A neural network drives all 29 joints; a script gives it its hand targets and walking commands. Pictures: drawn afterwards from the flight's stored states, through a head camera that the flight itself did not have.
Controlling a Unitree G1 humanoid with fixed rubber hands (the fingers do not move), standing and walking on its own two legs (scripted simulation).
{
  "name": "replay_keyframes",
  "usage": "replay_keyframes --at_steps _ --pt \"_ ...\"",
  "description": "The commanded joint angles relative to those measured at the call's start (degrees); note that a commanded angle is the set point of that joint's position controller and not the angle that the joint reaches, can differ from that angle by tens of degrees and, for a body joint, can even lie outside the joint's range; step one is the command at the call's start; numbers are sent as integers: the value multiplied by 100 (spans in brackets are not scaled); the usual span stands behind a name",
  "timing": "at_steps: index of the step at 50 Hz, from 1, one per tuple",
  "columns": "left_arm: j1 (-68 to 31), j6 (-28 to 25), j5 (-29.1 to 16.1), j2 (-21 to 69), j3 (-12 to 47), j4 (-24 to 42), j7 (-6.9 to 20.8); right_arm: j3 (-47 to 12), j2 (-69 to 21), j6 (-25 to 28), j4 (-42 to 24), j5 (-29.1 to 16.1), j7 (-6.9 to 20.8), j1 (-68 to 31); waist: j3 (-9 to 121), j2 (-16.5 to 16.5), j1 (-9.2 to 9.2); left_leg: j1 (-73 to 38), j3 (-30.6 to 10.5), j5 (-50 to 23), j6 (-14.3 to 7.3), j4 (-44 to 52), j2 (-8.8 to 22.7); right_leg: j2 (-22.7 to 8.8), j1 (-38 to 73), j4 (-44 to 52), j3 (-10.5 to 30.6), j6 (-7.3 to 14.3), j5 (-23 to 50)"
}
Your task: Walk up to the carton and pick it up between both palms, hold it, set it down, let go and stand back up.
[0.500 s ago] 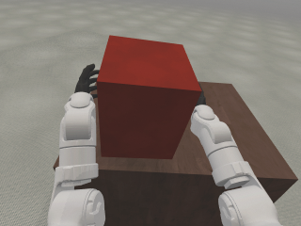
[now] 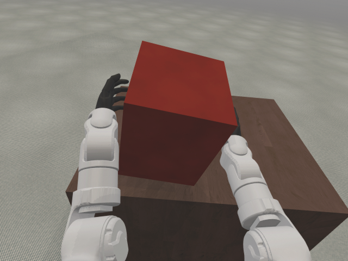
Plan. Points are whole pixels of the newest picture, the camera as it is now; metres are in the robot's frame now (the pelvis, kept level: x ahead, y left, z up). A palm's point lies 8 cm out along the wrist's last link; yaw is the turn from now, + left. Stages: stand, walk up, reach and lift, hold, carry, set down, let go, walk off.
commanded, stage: set down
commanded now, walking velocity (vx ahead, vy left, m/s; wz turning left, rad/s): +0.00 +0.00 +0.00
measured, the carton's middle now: (170, 118) +0.41 +0.00 +0.18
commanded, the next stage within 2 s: none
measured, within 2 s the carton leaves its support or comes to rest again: neither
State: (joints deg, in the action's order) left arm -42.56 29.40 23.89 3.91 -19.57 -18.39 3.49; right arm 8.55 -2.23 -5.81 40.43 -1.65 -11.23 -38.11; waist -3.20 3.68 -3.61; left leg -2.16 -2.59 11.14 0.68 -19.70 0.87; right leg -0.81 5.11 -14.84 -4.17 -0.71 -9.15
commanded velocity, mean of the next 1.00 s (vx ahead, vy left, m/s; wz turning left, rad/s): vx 0.00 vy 0.00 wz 0.00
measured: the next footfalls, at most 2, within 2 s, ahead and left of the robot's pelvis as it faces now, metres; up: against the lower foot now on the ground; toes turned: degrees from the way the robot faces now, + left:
none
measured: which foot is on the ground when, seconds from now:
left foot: down 0.00-1.00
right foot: down 0.00-1.00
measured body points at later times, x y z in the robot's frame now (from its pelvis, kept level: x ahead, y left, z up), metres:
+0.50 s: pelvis +0.02 +0.00 +0.00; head -0.01 +0.04 +0.45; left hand +0.43 +0.13 +0.18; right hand +0.39 -0.16 +0.14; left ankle +0.01 +0.12 -0.75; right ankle +0.00 -0.12 -0.75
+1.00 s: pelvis +0.02 +0.00 +0.00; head +0.01 +0.04 +0.45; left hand +0.45 +0.11 +0.15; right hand +0.40 -0.17 +0.12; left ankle +0.01 +0.12 -0.75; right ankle +0.00 -0.12 -0.75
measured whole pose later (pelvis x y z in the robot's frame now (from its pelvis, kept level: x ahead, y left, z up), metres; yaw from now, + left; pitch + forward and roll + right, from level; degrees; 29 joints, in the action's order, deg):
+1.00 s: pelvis +0.02 +0.00 +0.00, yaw -1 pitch -5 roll -1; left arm -44.6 14.7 18.3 2.5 -18.0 -37.9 -1.4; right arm 15.9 -1.6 3.3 50.0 2.8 -9.9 -38.8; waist -1.8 3.5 -3.4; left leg 2.9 -1.9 12.6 0.9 -20.3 1.6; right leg -0.1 0.8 -13.0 -3.5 -0.9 -9.0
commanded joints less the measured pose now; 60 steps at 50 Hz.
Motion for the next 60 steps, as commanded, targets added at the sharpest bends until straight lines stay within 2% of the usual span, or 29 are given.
replay_keyframes --at_steps 1,6,11,16,17,18,20,22,23,25,29,31,32,33,36,37,38,39,40,42,44,46,47,48,51,53,57,60 --pt "-2942 -233 -844 3045 2443 -22 897 -1737 -2326 1027 -2273 -152 734 -5327 2224 -379 -81 -249 651 -1663 90 159 -245 352 354 90 -460 -95 1064" --pt "-3095 -489 -1096 3259 2919 176 662 -2004 -2412 1204 -2538 -230 728 -5491 2840 -480 -42 -471 596 -2004 179 -25 -220 356 329 -14 -403 -67 1471" --pt "-3105 -681 -1171 3277 3041 145 499 -2084 -2481 1177 -2335 -275 731 -5308 3036 -526 -6 -477 521 -2143 217 -86 -222 337 358 -71 -316 -97 1800" --pt "-2965 -747 -1116 3216 2897 -37 482 -2044 -2486 1097 -2036 -312 713 -5064 2931 -494 -1 -384 489 -2231 237 -82 -249 331 468 -94 -267 -158 2110" --pt "-3134 -790 -1133 3229 2914 79 491 -1990 -2598 1099 -1857 -226 693 -4916 2946 -434 -87 -477 502 -2257 253 -94 -258 352 540 -91 -303 -223 2124" --pt "-3106 -813 -1109 3182 2837 -44 513 -1943 -2602 1102 -1773 -153 687 -4854 2873 -336 -83 -441 527 -2093 217 -49 -285 343 556 -64 -311 -248 2093" --pt "-3085 -816 -1067 3190 2770 -202 563 -1825 -2528 1168 -1803 -106 691 -4924 2777 -384 -92 -370 531 -2080 229 -34 -278 334 553 -63 -317 -238 2137" --pt "-2839 -788 -972 3164 2624 -386 576 -1790 -2500 1175 -1693 -92 690 -4847 2512 -378 -41 -448 516 -2343 261 -77 -256 370 576 -48 -355 -224 2241" --pt "-2793 -774 -964 3163 2625 -333 579 -1780 -2454 1174 -1643 -153 694 -4752 2478 -457 -77 -469 505 -2525 312 -100 -252 379 604 -59 -352 -216 2314" --pt "-2769 -751 -968 3182 2657 -324 583 -1855 -2413 1222 -1800 -196 689 -4910 2599 -444 -33 -480 510 -2628 317 -145 -268 401 618 -53 -382 -207 2362" --pt "-2928 -916 -1047 3257 2788 -300 548 -1732 -2405 1310 -1714 -91 724 -4844 2716 -508 -122 -580 477 -2789 389 -178 -220 410 434 -64 -408 -202 2371" --pt "-2961 -1036 -1139 3356 2945 -224 489 -1839 -2468 1417 -1930 -121 736 -4983 3133 -569 -97 -757 453 -3191 445 -307 -201 446 442 -96 -409 -157 2617" --pt "-3130 -1138 -1256 3419 3105 -106 444 -1860 -2499 1456 -1960 -118 749 -5001 3389 -559 -161 -870 410 -3406 487 -379 -190 481 387 -127 -415 -167 2749" --pt "-3031 -1154 -1190 3383 3029 -298 413 -1871 -2465 1418 -1818 -112 760 -4943 3172 -600 -105 -825 413 -3304 475 -368 -201 454 357 -91 -392 -132 2667" --pt "-3127 -1167 -1131 3323 2863 -750 419 -1531 -2406 1388 -1532 76 772 -4961 2806 -542 -144 -536 452 -2482 407 -142 -201 389 211 -3 -392 -169 2079" --pt "-3210 -1217 -1159 3317 2831 -791 419 -1497 -2483 1403 -1477 117 784 -4957 2912 -507 -146 -503 479 -2383 387 -128 -219 380 261 -3 -378 -185 2149" --pt "-3229 -1282 -1215 3376 2812 -807 416 -1517 -2534 1427 -1485 128 799 -5020 2964 -404 -143 -490 456 -2466 382 -136 -202 397 310 -49 -390 -208 2345" --pt "-3372 -1373 -1284 3454 2900 -804 399 -1502 -2557 1460 -1507 133 813 -5105 3188 -467 -154 -525 433 -2565 427 -159 -195 402 308 -68 -381 -208 2415" --pt "-3418 -1451 -1233 3420 2799 -916 370 -1513 -2613 1454 -1414 161 832 -5116 3191 -450 -72 -461 451 -2564 398 -183 -220 403 340 -83 -357 -194 2489" --pt "-3434 -1531 -1105 3338 2566 -1215 364 -1304 -2574 1413 -1044 302 870 -4996 3039 -468 -64 -403 479 -2362 379 -87 -225 375 291 -41 -347 -223 2350" --pt "-3450 -1590 -1109 3429 2531 -1361 361 -1198 -2623 1482 -1061 341 903 -5137 3147 -543 -53 -432 489 -2545 422 -121 -197 390 315 -84 -352 -187 2484" --pt "-3331 -1600 -975 3309 2247 -1611 397 -1121 -2598 1473 -877 424 917 -5040 2890 -363 -19 -309 553 -2404 336 -58 -244 367 409 -48 -341 -218 2569" --pt "-3374 -1620 -933 3233 2138 -1735 447 -981 -2564 1471 -725 523 913 -4973 2818 -266 -87 -170 589 -2090 298 29 -249 349 448 -28 -334 -247 2452" --pt "-3458 -1690 -931 3190 2089 -1656 459 -978 -2637 1505 -746 543 931 -4951 2999 -322 -4 -44 615 -2122 282 38 -265 340 579 -97 -317 -253 2605" --pt "-3483 -1822 -860 3215 2048 -1807 422 -750 -2577 1605 -475 682 999 -4906 3010 -536 -34 -179 609 -2409 391 8 -223 354 526 -119 -363 -202 2683" --pt "-3636 -1895 -846 3167 2024 -1846 413 -622 -2586 1631 -283 783 1024 -4857 2977 -525 -83 -261 639 -2420 414 -9 -233 352 406 -55 -376 -187 2534" --pt "-3570 -1987 -854 3172 1876 -2270 385 -515 -2567 1755 -390 917 1076 -5115 3125 -401 32 -169 652 -2332 369 -6 -206 353 373 -54 -391 -197 2537" --pt "-3753 -2141 -879 3258 1924 -2265 336 -475 -2658 1855 -439 1023 1103 -5207 3528 -476 40 -159 684 -2468 391 -77 -215 346 347 -99 -393 -166 2639"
